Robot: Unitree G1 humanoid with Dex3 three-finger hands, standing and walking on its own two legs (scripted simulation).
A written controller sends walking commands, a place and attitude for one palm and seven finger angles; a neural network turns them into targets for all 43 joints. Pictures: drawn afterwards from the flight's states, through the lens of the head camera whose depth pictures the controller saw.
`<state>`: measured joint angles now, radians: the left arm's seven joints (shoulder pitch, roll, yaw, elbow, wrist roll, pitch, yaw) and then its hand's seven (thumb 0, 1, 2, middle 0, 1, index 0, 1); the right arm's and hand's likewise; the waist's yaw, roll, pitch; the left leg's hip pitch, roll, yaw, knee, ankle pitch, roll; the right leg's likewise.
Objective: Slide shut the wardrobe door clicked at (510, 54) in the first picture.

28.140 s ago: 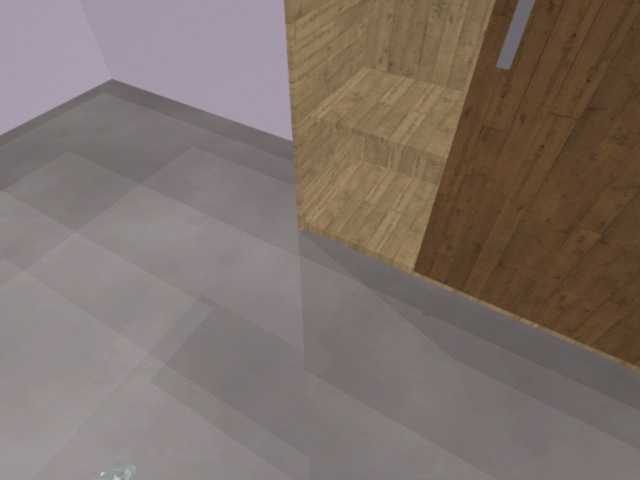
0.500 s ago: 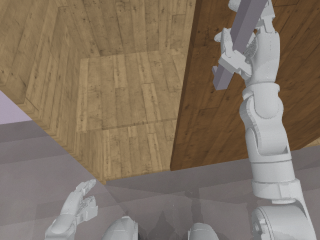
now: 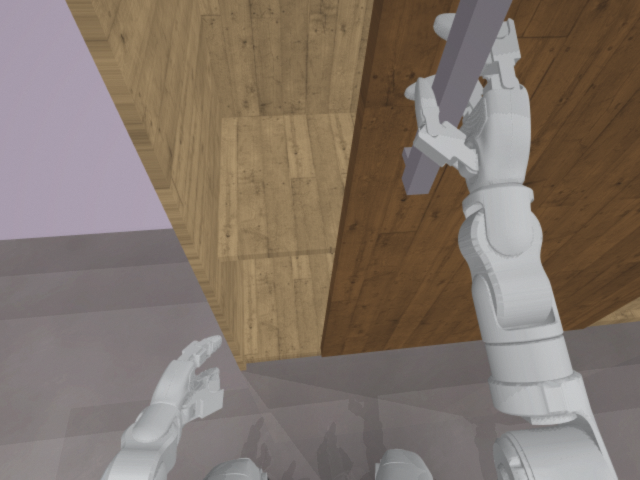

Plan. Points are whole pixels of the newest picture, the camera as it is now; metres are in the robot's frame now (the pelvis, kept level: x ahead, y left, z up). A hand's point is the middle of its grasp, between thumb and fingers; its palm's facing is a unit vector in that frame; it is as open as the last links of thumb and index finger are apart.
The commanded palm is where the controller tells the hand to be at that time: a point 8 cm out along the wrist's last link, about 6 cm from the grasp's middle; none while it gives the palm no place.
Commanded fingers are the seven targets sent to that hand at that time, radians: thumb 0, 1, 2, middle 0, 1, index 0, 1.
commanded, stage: step sideways, sliding the door along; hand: right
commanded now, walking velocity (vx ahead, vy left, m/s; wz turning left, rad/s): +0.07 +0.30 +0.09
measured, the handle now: (453, 50) +0.43 -0.12 +0.28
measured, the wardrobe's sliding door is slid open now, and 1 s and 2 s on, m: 0.23 0.00 0.00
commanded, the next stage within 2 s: stop walking and hold the door there in 1.30 s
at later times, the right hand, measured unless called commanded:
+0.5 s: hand (251, 134) +0.37 +0.05 +0.23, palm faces +0.04 +0.99 -0.10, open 7.2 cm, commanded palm +0.35 +0.04 +0.24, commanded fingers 0.00 -0.90 -0.90 0.45 1.40 0.45 1.40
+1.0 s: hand (160, 130) +0.38 +0.13 +0.23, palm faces +0.25 +0.96 -0.11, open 6.8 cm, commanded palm +0.34 +0.15 +0.24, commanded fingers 0.00 -0.90 -0.90 0.45 1.40 0.45 1.40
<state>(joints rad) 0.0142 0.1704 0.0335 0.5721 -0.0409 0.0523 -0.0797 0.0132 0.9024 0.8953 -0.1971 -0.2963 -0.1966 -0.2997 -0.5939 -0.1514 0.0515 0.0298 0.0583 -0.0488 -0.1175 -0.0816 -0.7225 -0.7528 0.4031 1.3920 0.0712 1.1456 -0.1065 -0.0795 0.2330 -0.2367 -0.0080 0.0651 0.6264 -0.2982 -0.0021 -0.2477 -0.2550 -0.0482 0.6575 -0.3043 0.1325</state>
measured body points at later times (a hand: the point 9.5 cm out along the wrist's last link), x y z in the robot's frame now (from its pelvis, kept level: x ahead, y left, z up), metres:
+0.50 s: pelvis -0.05 +0.15 +0.00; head +0.00 +0.16 +0.44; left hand +0.11 +0.37 -0.12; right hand +0.36 +0.00 +0.24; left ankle -0.02 +0.24 -0.72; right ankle -0.02 -0.07 -0.70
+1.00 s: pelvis -0.05 +0.33 +0.00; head +0.01 +0.30 +0.45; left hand +0.13 +0.52 -0.11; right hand +0.36 +0.08 +0.24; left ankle -0.01 +0.51 -0.71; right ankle -0.05 +0.09 -0.72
